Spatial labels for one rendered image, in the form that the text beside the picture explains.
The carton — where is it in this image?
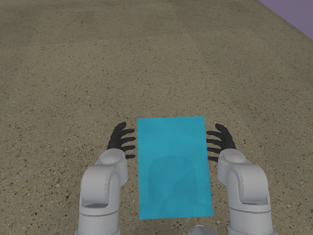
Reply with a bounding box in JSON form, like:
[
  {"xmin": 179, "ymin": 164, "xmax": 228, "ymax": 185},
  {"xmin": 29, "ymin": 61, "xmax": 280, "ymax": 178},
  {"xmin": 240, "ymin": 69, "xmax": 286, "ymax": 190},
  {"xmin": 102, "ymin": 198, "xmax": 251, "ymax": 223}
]
[{"xmin": 137, "ymin": 116, "xmax": 213, "ymax": 219}]

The robot right hand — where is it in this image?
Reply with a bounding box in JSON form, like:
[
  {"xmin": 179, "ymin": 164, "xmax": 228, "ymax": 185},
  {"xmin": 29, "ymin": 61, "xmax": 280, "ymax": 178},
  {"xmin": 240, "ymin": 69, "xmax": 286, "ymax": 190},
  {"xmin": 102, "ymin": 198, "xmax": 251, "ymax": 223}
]
[{"xmin": 205, "ymin": 123, "xmax": 237, "ymax": 163}]

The right robot forearm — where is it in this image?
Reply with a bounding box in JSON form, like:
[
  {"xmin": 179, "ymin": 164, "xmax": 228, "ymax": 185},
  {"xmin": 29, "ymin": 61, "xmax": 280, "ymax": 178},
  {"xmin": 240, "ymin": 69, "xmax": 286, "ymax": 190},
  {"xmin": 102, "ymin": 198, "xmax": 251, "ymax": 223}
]
[{"xmin": 216, "ymin": 148, "xmax": 278, "ymax": 235}]

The robot left hand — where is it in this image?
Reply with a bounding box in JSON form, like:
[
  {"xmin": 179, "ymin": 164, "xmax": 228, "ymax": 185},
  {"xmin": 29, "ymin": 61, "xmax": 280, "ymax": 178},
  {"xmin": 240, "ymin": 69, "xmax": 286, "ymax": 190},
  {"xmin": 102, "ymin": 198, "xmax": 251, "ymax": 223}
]
[{"xmin": 107, "ymin": 121, "xmax": 136, "ymax": 160}]

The left robot forearm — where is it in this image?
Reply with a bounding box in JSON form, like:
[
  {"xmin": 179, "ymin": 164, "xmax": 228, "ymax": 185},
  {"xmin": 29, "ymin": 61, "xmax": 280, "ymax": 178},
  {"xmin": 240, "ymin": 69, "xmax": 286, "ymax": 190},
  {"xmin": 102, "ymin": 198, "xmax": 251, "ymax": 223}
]
[{"xmin": 74, "ymin": 148, "xmax": 128, "ymax": 235}]

